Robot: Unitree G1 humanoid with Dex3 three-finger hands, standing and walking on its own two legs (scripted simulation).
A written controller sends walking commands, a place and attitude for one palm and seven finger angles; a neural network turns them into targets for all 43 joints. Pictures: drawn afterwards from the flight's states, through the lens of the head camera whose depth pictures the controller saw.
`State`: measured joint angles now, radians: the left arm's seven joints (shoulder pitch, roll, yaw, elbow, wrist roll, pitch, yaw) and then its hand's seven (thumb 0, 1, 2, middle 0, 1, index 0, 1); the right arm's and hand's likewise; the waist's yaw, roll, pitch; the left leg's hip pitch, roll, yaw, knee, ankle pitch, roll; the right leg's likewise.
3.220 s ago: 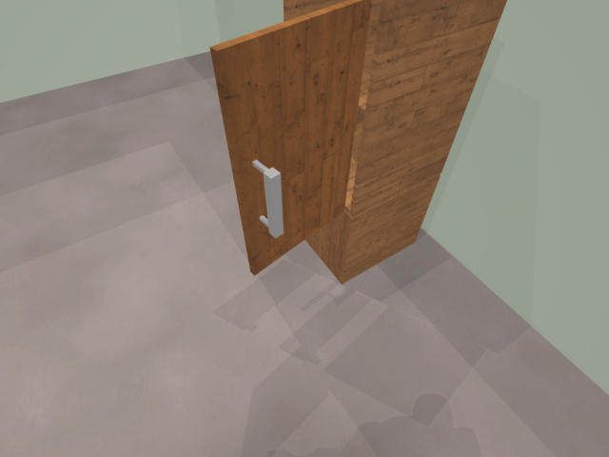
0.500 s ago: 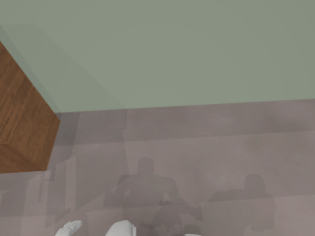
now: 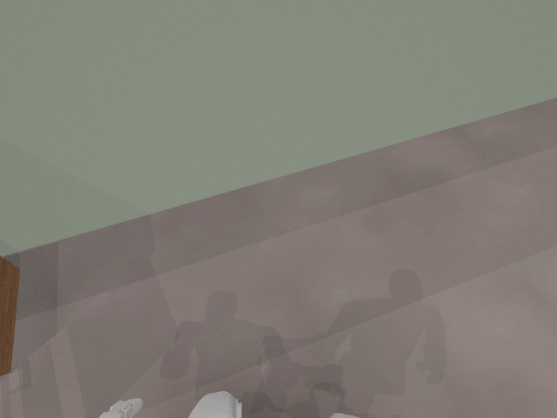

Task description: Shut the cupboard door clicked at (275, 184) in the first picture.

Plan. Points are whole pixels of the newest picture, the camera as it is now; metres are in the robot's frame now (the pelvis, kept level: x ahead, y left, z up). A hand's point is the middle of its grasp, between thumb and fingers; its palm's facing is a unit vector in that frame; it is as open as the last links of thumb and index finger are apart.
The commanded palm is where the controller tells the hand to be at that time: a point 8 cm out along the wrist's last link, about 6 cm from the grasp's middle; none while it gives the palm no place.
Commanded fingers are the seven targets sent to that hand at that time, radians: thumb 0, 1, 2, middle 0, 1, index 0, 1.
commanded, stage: walk around to get in front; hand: left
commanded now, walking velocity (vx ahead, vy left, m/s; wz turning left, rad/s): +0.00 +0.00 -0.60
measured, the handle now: out of the picture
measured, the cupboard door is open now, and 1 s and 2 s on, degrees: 100 100 100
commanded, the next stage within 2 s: walk to a spot facing it in 1.60 s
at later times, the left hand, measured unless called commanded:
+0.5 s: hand (209, 383) +0.18 +0.13 -0.15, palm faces -0.30 -0.91 -0.29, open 7.4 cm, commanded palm none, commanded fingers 0.00 0.90 0.90 -0.20 -0.30 -0.20 -0.30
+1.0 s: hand (314, 313) +0.31 -0.04 -0.15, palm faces -0.62 -0.75 -0.23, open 7.4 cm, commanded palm none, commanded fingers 0.00 0.90 0.90 -0.20 -0.30 -0.20 -0.30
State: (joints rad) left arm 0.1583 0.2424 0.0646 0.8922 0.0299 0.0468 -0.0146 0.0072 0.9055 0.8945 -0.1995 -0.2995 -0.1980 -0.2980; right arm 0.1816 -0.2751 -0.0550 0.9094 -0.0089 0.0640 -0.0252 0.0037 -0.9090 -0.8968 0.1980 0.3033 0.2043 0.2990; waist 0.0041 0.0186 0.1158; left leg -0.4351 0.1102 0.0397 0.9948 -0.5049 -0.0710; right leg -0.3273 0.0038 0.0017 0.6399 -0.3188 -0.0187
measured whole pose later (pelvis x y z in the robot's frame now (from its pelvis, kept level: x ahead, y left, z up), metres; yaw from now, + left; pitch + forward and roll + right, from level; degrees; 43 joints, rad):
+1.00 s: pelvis +0.07 -0.13 -0.01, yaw -36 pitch +1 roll +0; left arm 0.09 0.27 0.07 0.88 0.03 0.00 -0.07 0.01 0.91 0.89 -0.20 -0.30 -0.20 -0.30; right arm 0.38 -0.25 -0.03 0.96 -0.02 0.00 0.00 0.00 -0.91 -0.90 0.20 0.30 0.21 0.30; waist -0.03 -0.01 0.09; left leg -0.21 0.22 0.19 0.74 -0.47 -0.09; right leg -0.39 -0.05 -0.10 0.62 -0.28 -0.04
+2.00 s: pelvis +0.32 -0.46 +0.00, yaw -47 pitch +0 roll -1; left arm 0.20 0.22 0.05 1.06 0.01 0.01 0.01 0.01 0.92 0.89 -0.20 -0.30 -0.20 -0.30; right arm 0.20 -0.15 -0.02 1.00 -0.03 -0.02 -0.01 0.00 -0.91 -0.90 0.19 0.30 0.20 0.30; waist -0.02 -0.05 0.06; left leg -0.41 0.05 0.07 0.65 -0.24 0.02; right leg -0.30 -0.02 -0.09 0.98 -0.58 0.03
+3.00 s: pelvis +0.35 -0.62 +0.01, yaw -8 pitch +1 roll +2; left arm 0.21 0.21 0.03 0.87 0.03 0.01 0.02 0.01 0.90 0.89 -0.20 -0.30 -0.20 -0.30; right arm 0.12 -0.24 -0.06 0.90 -0.01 0.08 0.03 0.00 -0.91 -0.90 0.19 0.30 0.20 0.30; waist 0.00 -0.05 0.12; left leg -0.38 0.01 0.09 0.81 -0.46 -0.06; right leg -0.25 -0.15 -0.18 0.57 -0.33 0.02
